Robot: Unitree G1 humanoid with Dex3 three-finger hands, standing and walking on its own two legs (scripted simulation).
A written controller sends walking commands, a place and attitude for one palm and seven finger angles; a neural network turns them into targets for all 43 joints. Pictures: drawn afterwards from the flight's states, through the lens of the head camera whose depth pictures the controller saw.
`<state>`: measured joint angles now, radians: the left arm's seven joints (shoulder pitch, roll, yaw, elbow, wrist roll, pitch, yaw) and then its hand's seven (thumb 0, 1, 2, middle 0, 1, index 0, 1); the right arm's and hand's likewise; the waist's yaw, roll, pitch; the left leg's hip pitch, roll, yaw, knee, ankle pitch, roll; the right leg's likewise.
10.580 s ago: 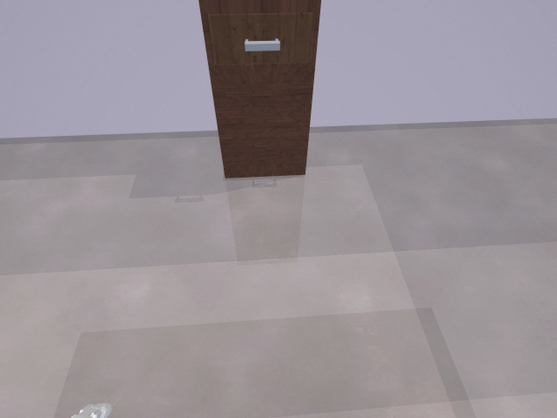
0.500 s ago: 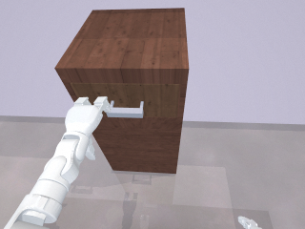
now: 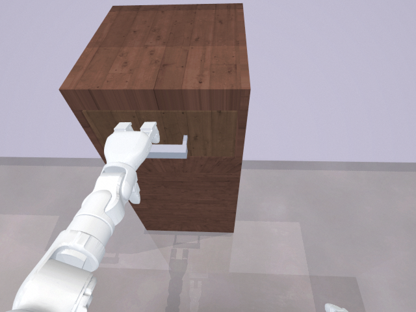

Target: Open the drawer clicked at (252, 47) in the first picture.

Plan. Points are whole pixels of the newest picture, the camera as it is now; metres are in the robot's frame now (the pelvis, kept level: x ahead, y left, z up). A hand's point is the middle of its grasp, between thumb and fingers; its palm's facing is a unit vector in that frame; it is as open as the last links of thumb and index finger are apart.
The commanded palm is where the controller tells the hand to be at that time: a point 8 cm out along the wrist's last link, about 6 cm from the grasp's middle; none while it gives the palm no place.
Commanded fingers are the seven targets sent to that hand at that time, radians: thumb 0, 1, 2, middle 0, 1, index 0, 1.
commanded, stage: move the hooked fingers above the handle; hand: left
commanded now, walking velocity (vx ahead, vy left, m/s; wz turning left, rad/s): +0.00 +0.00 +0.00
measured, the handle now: (163, 144) +0.52 +0.15 -0.04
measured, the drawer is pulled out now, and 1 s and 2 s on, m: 0.00 0.00 0.00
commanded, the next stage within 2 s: lower the fingers behind the handle in 1.42 s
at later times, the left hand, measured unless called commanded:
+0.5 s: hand (165, 144) +0.48 +0.12 +0.02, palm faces -0.02 -0.04 -1.00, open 13.8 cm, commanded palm +0.45 +0.15 +0.07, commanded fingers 0.00 -0.50 0.30 -0.30 -1.20 -0.30 -1.20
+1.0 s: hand (156, 147) +0.46 +0.14 +0.02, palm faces +0.00 -0.02 -1.00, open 13.8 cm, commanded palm +0.44 +0.15 +0.07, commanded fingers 0.00 -0.50 0.30 -0.30 -1.20 -0.30 -1.20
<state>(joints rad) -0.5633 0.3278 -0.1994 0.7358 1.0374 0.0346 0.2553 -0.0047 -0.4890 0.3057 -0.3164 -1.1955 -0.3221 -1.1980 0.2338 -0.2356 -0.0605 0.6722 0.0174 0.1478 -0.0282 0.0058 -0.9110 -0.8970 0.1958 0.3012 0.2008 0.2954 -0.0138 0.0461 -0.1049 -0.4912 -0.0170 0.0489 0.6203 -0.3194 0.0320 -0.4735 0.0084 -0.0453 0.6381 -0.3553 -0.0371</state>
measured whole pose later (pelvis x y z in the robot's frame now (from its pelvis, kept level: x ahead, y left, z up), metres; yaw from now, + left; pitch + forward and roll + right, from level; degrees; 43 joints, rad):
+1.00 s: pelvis +0.00 +0.01 -0.01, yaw -1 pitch +16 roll +0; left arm -0.82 0.26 -0.20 1.05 1.07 0.11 0.40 0.00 -0.49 0.31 -0.32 -1.20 -0.32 -1.20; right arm 0.25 -0.24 -0.06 0.69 0.00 0.12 -0.01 0.00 -0.91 -0.90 0.20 0.30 0.20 0.30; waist -0.09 0.04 -0.14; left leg -0.64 -0.01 0.06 0.71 -0.35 0.04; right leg -0.62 0.01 -0.04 0.70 -0.37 -0.03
